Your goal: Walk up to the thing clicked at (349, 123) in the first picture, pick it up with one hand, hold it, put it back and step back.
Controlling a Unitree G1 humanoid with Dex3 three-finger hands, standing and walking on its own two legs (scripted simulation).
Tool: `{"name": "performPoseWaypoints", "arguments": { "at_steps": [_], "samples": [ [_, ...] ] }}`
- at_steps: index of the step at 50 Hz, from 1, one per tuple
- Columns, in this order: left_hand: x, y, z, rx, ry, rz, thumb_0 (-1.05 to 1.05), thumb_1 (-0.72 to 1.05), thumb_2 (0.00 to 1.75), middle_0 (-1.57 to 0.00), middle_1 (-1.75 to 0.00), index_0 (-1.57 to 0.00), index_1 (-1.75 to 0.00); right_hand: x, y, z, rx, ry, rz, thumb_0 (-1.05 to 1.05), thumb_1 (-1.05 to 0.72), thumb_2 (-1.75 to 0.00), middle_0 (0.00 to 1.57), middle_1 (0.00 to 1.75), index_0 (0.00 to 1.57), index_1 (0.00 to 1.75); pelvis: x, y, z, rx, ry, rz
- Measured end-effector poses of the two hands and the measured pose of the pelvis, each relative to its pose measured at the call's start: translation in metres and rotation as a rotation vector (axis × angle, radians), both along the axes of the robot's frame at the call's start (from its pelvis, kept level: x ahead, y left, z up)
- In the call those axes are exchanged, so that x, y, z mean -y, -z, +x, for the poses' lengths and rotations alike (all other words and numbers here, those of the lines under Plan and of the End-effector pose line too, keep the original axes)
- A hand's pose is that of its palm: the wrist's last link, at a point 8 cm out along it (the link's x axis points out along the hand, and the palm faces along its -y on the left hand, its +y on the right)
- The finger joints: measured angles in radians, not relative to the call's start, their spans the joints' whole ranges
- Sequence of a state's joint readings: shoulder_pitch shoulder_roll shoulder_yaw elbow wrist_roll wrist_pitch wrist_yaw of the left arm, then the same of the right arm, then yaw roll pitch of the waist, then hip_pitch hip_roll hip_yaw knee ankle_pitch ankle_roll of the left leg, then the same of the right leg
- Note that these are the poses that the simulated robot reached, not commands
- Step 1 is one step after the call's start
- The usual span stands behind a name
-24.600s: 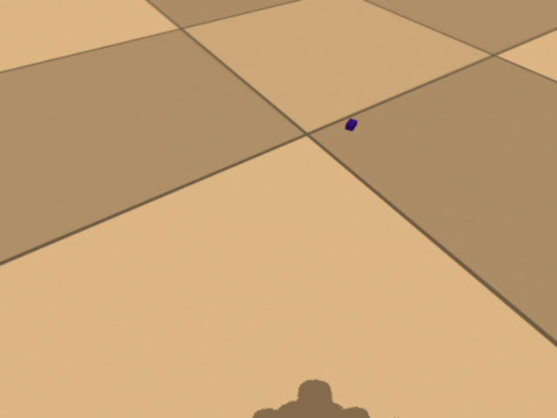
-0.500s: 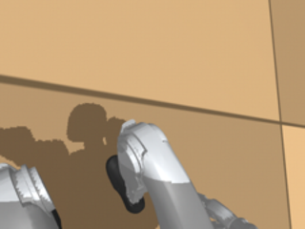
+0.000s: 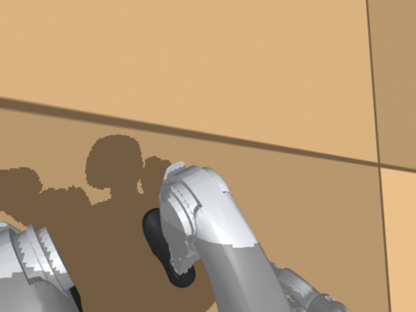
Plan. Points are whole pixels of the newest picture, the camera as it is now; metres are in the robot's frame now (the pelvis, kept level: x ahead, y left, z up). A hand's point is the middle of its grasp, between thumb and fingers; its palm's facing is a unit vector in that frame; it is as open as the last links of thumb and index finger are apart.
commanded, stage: close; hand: left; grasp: from above
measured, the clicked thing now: out of the picture +0.46 +0.33 -0.29
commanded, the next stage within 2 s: settle in 0.82 s
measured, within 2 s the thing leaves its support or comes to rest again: leaves its support in 1.16 s
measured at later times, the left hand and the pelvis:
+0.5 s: hand out of the picture +0.44 +0.32 -0.26, palm faces -0.45 -0.15 -0.88, open 7.7 cm; pelvis +0.00 +0.00 +0.00, yaw +0 degrees
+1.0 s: hand out of the picture +0.45 +0.32 -0.26, palm faces -0.44 -0.15 -0.88, open 7.5 cm; pelvis +0.00 +0.00 +0.00, yaw +0 degrees
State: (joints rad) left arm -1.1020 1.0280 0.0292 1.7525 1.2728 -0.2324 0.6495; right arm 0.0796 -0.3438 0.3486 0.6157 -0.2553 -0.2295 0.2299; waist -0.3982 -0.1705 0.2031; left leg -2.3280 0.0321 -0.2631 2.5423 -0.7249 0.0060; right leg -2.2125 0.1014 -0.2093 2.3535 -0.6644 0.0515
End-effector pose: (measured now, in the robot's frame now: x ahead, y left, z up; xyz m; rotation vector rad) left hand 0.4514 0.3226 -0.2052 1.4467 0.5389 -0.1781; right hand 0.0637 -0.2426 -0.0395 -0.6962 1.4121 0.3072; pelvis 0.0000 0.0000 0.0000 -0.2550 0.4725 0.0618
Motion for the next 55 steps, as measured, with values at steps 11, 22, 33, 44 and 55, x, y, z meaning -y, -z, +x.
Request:
{"name": "performPoseWaypoints", "arguments": {
  "at_steps": [11, 22, 33, 44, 55],
  "samples": [
    [0.000, -0.003, 0.001, -0.029, -0.027, -0.011, 0.00, 0.33, 0.27, -0.71, -0.47, -0.76, -0.41, 0.001, -0.004, -0.011, -0.018, 0.031, -0.010, 0.00, -0.90, -0.89, 0.20, 0.30, 0.20, 0.30, 0.001, -0.002, -0.001, 0.000, 0.002, 0.000],
    [-0.004, -0.004, -0.003, -0.024, 0.013, -0.028, 0.00, 0.42, 0.18, -0.77, -0.34, -0.84, -0.30, -0.001, -0.004, -0.012, -0.007, 0.023, -0.039, 0.00, -0.90, -0.89, 0.20, 0.30, 0.20, 0.30, -0.002, 0.000, -0.003, 0.015, 0.001, -0.007],
    [-0.004, -0.004, -0.001, -0.005, 0.024, -0.012, 0.00, 0.45, 0.05, -0.91, -0.23, -0.92, -0.18, -0.006, -0.003, 0.001, 0.017, -0.007, -0.026, 0.00, -0.90, -0.89, 0.20, 0.30, 0.20, 0.30, -0.002, -0.001, -0.002, 0.003, 0.000, -0.010],
    [-0.004, -0.005, 0.003, -0.009, -0.006, -0.005, 0.01, 0.43, 0.00, -0.97, -0.14, -0.99, -0.09, -0.001, -0.002, 0.001, 0.017, 0.005, -0.012, 0.00, -0.90, -0.89, 0.20, 0.30, 0.20, 0.30, -0.001, -0.001, -0.001, -0.004, 0.001, -0.002],
    [-0.007, -0.006, 0.003, -0.032, -0.023, -0.009, 0.02, 0.39, 0.00, -1.02, -0.10, -1.04, -0.05, 0.006, -0.003, -0.008, -0.020, 0.038, -0.037, 0.00, -0.91, -0.90, 0.20, 0.30, 0.20, 0.30, 0.001, -0.002, 0.000, -0.014, -0.002, 0.003]
  ]
}}
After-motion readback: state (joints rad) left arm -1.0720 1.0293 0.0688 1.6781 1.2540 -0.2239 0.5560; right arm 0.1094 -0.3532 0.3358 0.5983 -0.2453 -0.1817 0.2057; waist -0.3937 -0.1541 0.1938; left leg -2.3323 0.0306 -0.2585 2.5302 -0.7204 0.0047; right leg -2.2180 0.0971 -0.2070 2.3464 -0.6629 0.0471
